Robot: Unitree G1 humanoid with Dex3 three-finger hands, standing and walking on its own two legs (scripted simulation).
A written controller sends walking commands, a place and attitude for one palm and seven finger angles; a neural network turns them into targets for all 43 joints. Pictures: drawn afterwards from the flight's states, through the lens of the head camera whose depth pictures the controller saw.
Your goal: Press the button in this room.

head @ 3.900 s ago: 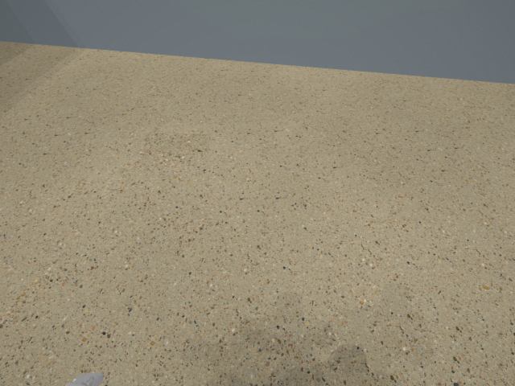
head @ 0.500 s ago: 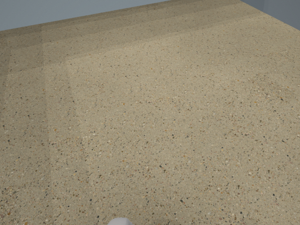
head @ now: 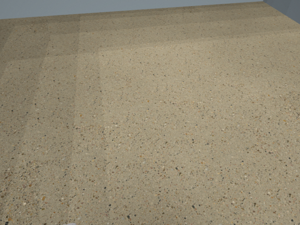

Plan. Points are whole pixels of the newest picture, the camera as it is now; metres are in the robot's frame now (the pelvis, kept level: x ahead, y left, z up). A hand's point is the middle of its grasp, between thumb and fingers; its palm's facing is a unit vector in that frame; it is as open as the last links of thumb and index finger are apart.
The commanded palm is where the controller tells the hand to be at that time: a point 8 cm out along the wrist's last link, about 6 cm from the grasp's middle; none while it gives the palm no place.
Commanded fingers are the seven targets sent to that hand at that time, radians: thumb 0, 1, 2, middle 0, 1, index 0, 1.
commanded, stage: turn or walk to find it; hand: left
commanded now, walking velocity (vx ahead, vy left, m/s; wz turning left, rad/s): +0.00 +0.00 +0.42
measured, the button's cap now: out of the picture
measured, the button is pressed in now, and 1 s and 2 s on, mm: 0 0 0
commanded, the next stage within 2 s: none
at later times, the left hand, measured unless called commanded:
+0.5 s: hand out of the picture -0.05 +0.22 -0.19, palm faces +0.30 -0.93 -0.22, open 7.4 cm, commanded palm none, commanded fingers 0.00 0.90 0.90 -0.20 -0.30 -0.20 -0.30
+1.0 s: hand out of the picture -0.03 +0.21 -0.15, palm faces +0.42 -0.86 -0.28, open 7.4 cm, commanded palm none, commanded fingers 0.00 0.90 0.90 -0.20 -0.30 -0.20 -0.30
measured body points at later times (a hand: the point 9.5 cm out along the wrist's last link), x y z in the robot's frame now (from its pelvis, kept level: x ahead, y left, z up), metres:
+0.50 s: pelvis -0.03 +0.01 -0.02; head -0.01 +0.04 +0.43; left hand -0.06 +0.26 -0.17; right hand +0.11 -0.23 -0.15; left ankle -0.05 +0.12 -0.74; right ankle +0.00 -0.13 -0.73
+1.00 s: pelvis -0.05 -0.01 -0.01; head -0.02 -0.03 +0.44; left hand -0.05 +0.26 -0.13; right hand +0.08 -0.22 -0.17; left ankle -0.06 +0.11 -0.73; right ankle -0.01 -0.11 -0.74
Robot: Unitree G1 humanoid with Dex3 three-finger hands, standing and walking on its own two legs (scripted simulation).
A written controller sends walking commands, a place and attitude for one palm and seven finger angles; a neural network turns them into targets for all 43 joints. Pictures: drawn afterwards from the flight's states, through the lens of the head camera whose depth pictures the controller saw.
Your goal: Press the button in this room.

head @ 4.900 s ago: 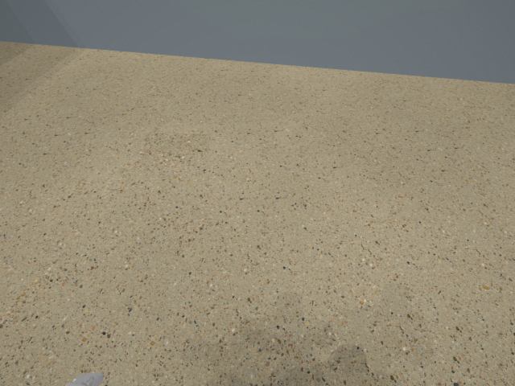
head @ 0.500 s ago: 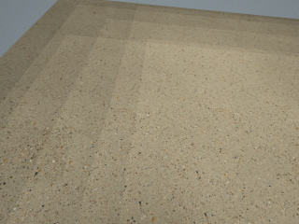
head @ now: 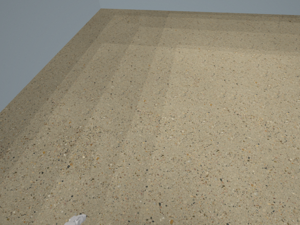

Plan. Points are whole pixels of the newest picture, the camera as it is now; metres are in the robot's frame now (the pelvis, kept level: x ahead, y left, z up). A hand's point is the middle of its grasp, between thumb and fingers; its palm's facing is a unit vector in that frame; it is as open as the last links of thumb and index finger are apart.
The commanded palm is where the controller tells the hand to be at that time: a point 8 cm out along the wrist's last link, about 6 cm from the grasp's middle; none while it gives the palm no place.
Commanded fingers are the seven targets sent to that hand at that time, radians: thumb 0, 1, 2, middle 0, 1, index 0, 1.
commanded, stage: turn or walk to find it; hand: left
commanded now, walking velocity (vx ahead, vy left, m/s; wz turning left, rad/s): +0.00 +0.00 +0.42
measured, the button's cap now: out of the picture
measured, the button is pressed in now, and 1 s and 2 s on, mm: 0 0 0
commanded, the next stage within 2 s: none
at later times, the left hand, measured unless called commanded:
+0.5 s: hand out of the picture -0.05 +0.25 -0.18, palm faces +0.28 -0.93 -0.26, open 7.4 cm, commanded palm none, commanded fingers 0.00 0.90 0.90 -0.20 -0.30 -0.20 -0.30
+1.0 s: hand out of the picture -0.04 +0.21 -0.14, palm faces +0.43 -0.86 -0.27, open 7.4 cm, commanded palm none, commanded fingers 0.00 0.90 0.90 -0.20 -0.30 -0.20 -0.30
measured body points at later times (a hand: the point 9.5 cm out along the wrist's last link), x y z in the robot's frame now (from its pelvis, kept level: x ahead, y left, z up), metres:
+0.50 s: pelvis -0.03 +0.04 +0.00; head +0.00 +0.07 +0.45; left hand -0.07 +0.30 -0.16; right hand +0.13 -0.19 -0.13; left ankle -0.05 +0.14 -0.73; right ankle -0.02 -0.10 -0.68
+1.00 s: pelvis -0.04 +0.00 +0.01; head -0.01 -0.02 +0.46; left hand -0.06 +0.25 -0.12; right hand +0.10 -0.22 -0.16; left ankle -0.11 +0.12 -0.65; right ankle +0.01 -0.09 -0.73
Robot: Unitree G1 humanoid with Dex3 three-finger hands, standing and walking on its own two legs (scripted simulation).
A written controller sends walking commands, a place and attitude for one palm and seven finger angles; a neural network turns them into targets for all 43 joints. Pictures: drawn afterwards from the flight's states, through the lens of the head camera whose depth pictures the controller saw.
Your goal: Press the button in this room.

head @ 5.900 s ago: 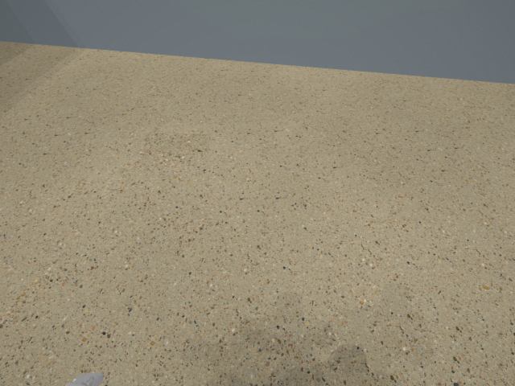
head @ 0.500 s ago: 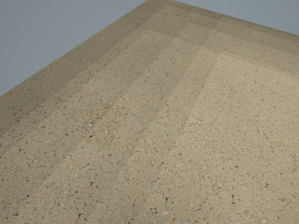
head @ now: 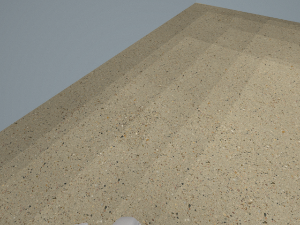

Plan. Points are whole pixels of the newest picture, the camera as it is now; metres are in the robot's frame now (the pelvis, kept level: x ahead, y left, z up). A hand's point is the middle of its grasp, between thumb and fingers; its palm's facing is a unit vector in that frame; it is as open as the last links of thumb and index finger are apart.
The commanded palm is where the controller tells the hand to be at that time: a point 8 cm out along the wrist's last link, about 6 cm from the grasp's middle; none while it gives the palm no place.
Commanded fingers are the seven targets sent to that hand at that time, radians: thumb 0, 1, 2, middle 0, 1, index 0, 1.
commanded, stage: turn or walk to find it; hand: left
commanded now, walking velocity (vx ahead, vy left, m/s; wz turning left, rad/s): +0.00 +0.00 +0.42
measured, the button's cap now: out of the picture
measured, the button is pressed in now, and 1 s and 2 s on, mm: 0 0 0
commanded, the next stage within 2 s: none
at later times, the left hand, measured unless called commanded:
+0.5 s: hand out of the picture -0.02 +0.28 -0.17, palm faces +0.25 -0.94 -0.25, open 7.4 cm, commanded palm none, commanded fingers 0.00 0.90 0.90 -0.20 -0.30 -0.20 -0.30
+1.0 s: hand out of the picture -0.06 +0.22 -0.16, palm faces +0.42 -0.87 -0.25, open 7.4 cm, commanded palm none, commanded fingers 0.00 0.90 0.90 -0.20 -0.30 -0.20 -0.30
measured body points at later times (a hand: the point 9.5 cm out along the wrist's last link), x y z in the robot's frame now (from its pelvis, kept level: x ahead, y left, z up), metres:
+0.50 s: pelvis -0.03 +0.05 +0.00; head -0.01 +0.08 +0.45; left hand -0.03 +0.33 -0.15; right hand +0.11 -0.17 -0.13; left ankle -0.03 +0.15 -0.74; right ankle -0.01 -0.10 -0.67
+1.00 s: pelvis -0.04 +0.02 +0.00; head -0.01 +0.01 +0.45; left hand -0.08 +0.26 -0.14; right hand +0.10 -0.21 -0.16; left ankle -0.12 +0.15 -0.68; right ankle +0.00 -0.09 -0.74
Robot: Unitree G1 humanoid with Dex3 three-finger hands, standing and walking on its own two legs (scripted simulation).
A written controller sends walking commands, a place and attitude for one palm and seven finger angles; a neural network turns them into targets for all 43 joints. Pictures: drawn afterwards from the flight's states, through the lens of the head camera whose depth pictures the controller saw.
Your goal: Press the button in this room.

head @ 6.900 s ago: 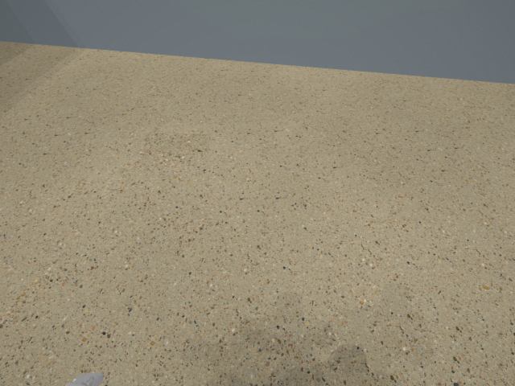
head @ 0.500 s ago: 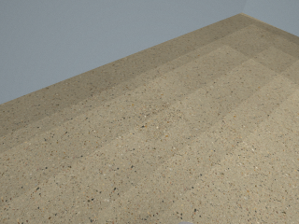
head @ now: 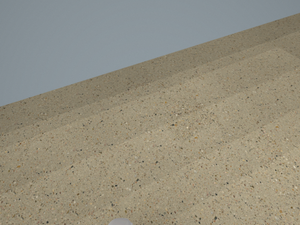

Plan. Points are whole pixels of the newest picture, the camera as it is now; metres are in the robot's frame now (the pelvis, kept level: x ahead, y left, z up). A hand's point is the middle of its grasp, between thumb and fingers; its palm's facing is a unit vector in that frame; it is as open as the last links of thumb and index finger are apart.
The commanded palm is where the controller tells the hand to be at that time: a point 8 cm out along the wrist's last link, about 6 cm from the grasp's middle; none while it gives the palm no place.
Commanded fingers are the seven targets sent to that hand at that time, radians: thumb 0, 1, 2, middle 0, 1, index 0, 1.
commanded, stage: turn or walk to find it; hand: left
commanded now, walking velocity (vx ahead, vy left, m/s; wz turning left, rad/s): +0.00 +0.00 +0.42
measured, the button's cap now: out of the picture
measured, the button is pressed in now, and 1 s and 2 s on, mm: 0 0 0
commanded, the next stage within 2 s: none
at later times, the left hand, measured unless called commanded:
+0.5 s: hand out of the picture +0.03 +0.25 -0.16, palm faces +0.21 -0.94 -0.27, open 7.4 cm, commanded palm none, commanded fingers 0.00 0.90 0.90 -0.20 -0.30 -0.20 -0.30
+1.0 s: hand out of the picture -0.10 +0.22 -0.17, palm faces +0.44 -0.86 -0.25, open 7.4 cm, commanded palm none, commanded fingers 0.00 0.90 0.90 -0.20 -0.30 -0.20 -0.30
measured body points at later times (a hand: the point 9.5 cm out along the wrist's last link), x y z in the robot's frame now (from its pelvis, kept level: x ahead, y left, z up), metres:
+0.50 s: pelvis -0.02 +0.03 +0.00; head +0.00 +0.03 +0.45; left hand +0.02 +0.30 -0.14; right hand +0.09 -0.19 -0.15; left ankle -0.01 +0.14 -0.74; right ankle -0.01 -0.11 -0.70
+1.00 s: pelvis -0.06 +0.02 -0.01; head -0.03 +0.03 +0.44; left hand -0.12 +0.26 -0.15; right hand +0.11 -0.20 -0.15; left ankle -0.12 +0.12 -0.73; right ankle +0.00 -0.10 -0.74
